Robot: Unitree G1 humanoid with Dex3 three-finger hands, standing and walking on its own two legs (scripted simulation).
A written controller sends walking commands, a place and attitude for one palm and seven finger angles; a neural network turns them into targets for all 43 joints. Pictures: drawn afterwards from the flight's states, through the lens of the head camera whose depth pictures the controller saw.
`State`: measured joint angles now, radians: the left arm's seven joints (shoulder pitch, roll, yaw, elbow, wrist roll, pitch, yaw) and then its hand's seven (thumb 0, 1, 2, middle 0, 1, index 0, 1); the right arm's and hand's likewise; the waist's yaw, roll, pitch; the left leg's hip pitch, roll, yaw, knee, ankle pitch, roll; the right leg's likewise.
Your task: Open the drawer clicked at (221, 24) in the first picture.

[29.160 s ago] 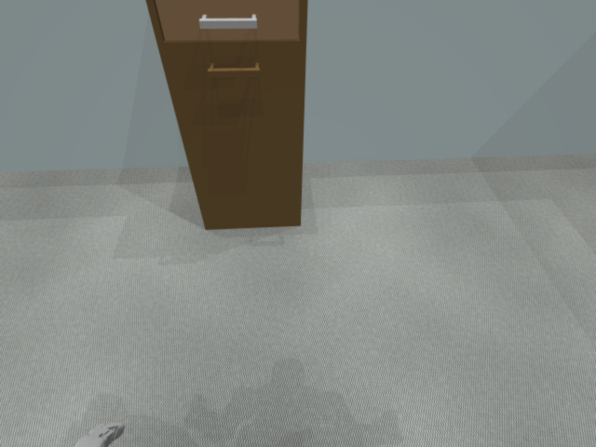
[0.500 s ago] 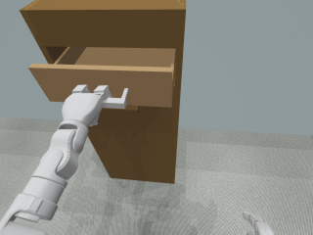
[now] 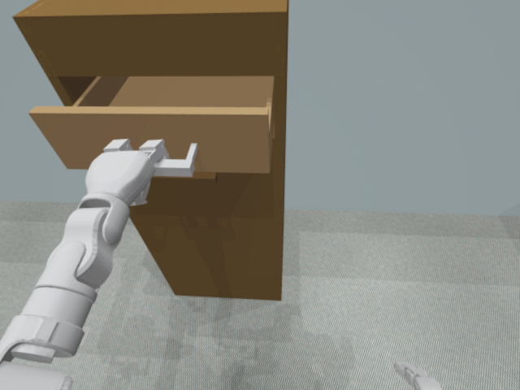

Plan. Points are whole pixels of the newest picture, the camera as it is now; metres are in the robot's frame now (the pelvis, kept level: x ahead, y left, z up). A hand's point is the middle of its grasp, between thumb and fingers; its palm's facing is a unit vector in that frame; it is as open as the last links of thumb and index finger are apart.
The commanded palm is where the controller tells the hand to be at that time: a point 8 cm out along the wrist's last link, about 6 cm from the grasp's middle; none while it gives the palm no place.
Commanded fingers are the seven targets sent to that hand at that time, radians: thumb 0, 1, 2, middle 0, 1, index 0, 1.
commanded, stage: pull the drawer open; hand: left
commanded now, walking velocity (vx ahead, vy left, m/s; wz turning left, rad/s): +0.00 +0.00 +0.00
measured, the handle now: (149, 158) +0.44 +0.21 +0.13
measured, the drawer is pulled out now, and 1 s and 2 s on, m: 0.11 0.18 0.27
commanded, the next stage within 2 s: none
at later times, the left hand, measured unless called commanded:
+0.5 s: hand (125, 230) +0.32 +0.21 +0.11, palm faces +0.10 -0.11 -0.99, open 5.7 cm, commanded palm +0.29 +0.21 +0.17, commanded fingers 0.00 0.90 0.90 -0.40 -1.35 -0.40 -1.35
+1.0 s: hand (123, 234) +0.31 +0.21 +0.11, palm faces +0.05 -0.11 -0.99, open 5.7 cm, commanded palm +0.25 +0.21 +0.17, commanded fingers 0.00 0.90 0.90 -0.40 -1.35 -0.40 -1.35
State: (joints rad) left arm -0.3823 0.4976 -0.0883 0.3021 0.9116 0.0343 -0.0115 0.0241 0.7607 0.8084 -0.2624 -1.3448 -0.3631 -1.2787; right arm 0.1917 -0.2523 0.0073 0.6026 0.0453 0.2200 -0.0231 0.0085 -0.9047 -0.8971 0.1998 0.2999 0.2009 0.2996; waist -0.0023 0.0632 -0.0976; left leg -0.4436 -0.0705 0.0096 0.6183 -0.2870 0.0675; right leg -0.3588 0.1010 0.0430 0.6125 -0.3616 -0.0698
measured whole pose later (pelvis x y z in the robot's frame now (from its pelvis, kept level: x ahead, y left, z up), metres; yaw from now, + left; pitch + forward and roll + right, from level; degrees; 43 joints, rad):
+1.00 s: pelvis -0.01 -0.01 +0.00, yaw +0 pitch +3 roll +0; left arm -0.07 0.50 -0.04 -0.02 0.89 0.08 -0.02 0.03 0.76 0.80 -0.26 -1.34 -0.37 -1.30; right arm 0.13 -0.26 0.02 0.59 0.03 0.18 -0.02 0.01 -0.90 -0.90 0.20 0.30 0.20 0.30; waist 0.02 0.07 -0.08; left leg -0.38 -0.07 0.01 0.60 -0.28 0.06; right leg -0.31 0.10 0.04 0.61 -0.35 -0.08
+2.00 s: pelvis -0.01 -0.01 +0.00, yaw -1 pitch +2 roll +0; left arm 0.37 0.53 0.05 -0.37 0.83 0.08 0.04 0.02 0.75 0.78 -0.25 -1.33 -0.37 -1.31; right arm 0.13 -0.28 0.04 0.53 0.02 0.17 0.00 0.01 -0.90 -0.90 0.20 0.30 0.20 0.30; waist 0.02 0.08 -0.09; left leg -0.37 -0.05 0.03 0.61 -0.29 0.05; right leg -0.29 0.12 0.06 0.61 -0.35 -0.08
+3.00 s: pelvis -0.01 +0.00 +0.00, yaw +0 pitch +3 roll +0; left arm 0.46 0.54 0.04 -0.46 0.84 0.06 0.08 0.00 -0.23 0.41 -0.29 -1.21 -0.34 -1.23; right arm 0.12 -0.27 0.05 0.53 0.02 0.16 -0.01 0.01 -0.90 -0.90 0.20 0.30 0.20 0.30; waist 0.07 0.09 -0.09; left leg -0.40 -0.06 0.01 0.66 -0.31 0.06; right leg -0.30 0.11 0.03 0.64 -0.37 -0.07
